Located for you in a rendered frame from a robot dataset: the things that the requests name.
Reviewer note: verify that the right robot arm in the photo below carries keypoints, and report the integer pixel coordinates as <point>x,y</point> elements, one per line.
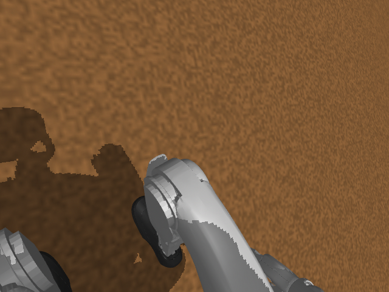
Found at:
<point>304,285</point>

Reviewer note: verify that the right robot foot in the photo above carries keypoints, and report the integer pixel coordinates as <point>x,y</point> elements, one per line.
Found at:
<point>147,231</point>

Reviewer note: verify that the right robot hand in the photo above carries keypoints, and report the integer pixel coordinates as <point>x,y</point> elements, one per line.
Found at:
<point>280,276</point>

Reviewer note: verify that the left robot foot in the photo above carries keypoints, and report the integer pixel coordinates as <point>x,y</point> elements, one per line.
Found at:
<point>58,274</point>

